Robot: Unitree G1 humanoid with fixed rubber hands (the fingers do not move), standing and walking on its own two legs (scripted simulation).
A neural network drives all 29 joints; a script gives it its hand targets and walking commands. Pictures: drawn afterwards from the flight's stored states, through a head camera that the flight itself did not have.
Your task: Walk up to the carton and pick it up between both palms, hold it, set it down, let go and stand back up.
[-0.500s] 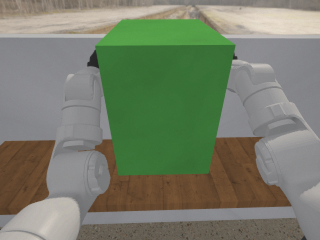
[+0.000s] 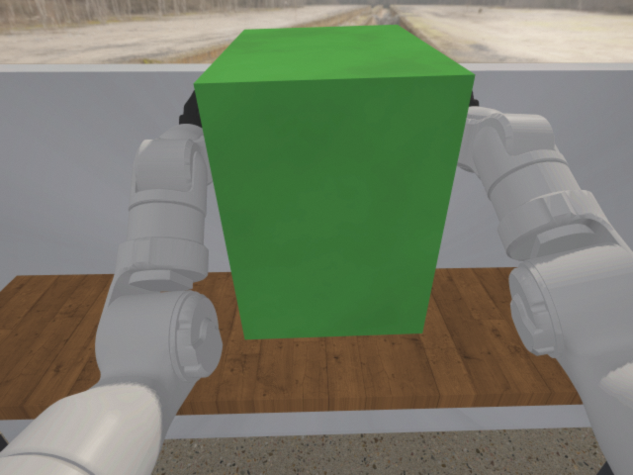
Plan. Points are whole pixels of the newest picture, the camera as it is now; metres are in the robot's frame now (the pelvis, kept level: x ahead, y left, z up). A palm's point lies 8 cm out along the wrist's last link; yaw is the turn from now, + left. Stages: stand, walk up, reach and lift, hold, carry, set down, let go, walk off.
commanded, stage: hold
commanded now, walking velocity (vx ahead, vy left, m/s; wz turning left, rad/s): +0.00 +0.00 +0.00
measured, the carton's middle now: (326, 170) +0.40 +0.00 +0.29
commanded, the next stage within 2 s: none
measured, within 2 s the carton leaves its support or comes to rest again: neither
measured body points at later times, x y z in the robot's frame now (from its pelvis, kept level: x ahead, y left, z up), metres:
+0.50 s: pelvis +0.00 +0.00 +0.00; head -0.11 +0.01 +0.44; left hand +0.38 +0.16 +0.33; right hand +0.38 -0.15 +0.34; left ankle +0.03 +0.13 -0.75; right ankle -0.02 -0.12 -0.75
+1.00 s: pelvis +0.00 +0.00 +0.00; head -0.11 +0.01 +0.44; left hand +0.38 +0.16 +0.32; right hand +0.38 -0.15 +0.34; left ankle +0.03 +0.13 -0.75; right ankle -0.02 -0.12 -0.75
